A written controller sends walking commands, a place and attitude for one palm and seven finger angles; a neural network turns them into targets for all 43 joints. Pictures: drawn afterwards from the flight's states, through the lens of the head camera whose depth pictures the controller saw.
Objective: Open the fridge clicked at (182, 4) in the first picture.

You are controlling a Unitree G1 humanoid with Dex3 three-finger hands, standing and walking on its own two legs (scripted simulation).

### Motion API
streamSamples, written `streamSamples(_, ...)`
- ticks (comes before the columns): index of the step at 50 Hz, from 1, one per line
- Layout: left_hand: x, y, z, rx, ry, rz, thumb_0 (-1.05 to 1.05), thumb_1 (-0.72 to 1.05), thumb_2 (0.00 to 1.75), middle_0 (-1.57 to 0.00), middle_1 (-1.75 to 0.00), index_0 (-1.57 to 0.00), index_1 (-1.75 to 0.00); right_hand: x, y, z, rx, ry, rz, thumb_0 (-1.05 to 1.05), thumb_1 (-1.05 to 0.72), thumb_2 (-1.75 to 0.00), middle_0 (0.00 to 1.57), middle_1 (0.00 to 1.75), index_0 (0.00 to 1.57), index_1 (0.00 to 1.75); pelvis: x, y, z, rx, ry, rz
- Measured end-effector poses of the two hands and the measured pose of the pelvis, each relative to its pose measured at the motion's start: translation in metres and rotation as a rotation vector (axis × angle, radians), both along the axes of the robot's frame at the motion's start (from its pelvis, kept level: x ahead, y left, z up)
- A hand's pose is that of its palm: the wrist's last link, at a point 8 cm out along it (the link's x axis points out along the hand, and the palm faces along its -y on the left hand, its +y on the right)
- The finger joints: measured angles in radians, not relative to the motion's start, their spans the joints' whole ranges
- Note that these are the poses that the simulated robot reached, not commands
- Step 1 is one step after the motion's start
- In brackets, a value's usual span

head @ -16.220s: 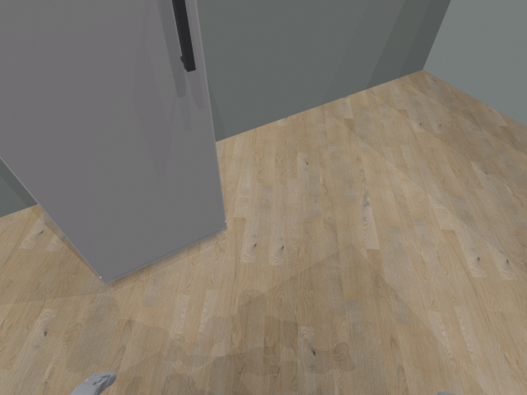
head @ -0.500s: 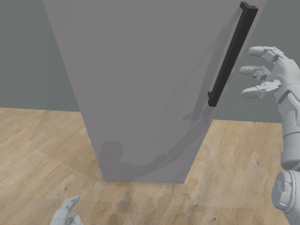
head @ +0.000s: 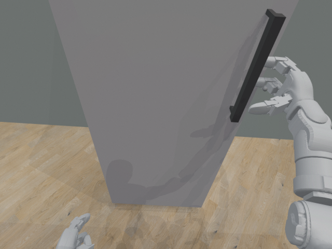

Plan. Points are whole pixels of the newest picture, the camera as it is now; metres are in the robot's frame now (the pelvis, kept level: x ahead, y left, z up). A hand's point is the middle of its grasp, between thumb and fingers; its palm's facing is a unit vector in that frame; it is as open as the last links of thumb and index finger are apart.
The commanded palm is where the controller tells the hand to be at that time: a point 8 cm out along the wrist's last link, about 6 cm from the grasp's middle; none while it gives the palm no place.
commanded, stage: feel for the door with the fingertips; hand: right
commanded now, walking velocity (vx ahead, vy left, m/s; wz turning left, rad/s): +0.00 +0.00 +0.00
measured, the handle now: (249, 73) +0.48 -0.17 +0.22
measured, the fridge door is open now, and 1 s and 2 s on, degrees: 0 0 0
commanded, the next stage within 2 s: slide the fingers in behind the handle in 0.26 s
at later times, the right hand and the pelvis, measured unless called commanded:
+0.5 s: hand (266, 82) +0.44 -0.19 +0.23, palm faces +0.00 +1.00 -0.01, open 13.4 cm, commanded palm +0.42 -0.24 +0.23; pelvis +0.00 +0.00 +0.00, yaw -1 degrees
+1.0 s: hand (264, 85) +0.44 -0.19 +0.22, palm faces -0.01 +1.00 +0.00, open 13.8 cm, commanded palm +0.41 -0.24 +0.23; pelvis +0.00 -0.01 +0.00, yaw +0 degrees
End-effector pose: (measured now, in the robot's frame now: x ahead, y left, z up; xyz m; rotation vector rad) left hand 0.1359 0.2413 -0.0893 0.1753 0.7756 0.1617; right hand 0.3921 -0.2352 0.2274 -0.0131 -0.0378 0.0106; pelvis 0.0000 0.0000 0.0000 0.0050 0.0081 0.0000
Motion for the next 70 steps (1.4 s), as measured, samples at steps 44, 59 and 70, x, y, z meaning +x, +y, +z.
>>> streamSamples(44,-0.048,0.003,-0.01,0.021,0.089,0.052,0.01,0.91,0.9,-0.21,-0.3,-0.2,-0.29,0.024,-0.009,-0.004,0.005,0.019,-0.007,-0.01,0.5,-0.3,0.34,1.23,0.33,1.21,-0.008,-0.006,-0.002,0.006,0.034,0.006)
streamSamples(59,-0.019,-0.005,-0.004,0.015,0.048,0.026,0.01,0.91,0.9,-0.21,-0.3,-0.2,-0.29,0.027,-0.011,-0.006,0.013,0.023,0.003,-0.01,0.5,-0.3,0.36,1.24,0.35,1.23,0.002,-0.007,-0.001,0.006,0.035,0.005)
streamSamples(70,-0.014,0.0,-0.004,0.014,0.056,0.037,0.01,0.91,0.9,-0.21,-0.3,-0.2,-0.29,0.025,-0.019,-0.008,0.009,0.035,-0.018,-0.01,0.5,-0.3,0.35,1.23,0.35,1.22,0.008,-0.005,-0.001,0.004,0.033,0.01)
